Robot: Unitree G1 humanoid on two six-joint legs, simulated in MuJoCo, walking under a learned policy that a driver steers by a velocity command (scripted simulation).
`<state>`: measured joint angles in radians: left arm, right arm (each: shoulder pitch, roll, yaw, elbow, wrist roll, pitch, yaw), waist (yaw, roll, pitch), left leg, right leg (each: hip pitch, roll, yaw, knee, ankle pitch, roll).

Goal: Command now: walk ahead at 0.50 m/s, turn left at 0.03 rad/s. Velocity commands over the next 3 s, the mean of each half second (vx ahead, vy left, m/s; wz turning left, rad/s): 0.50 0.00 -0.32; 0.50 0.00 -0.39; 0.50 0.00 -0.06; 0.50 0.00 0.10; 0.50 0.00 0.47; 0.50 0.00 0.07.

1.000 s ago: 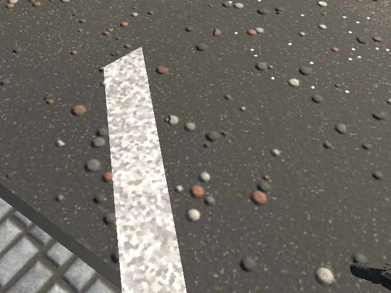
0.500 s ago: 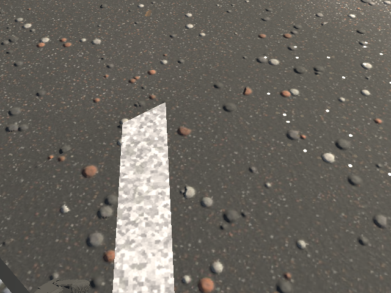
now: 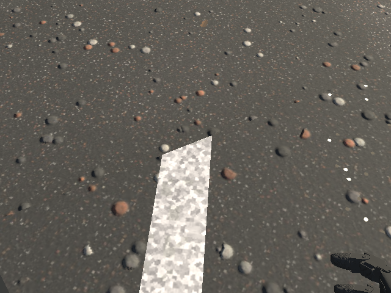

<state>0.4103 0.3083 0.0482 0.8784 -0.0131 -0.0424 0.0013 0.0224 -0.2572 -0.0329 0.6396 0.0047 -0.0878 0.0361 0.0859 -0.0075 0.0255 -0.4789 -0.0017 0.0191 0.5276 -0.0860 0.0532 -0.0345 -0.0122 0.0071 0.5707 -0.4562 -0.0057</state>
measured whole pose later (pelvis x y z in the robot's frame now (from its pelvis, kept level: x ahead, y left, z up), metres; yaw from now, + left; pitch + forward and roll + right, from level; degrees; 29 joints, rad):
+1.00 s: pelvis +0.56 -0.09 +0.00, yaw -24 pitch +2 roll -1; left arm 0.38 0.29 0.07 0.77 -0.02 -0.04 0.01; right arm 0.07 -0.27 -0.03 0.72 0.00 -0.11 0.03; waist 0.07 0.03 0.00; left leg -0.49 0.02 -0.02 0.48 0.00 0.02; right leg 0.00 0.07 0.13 0.40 -0.42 -0.04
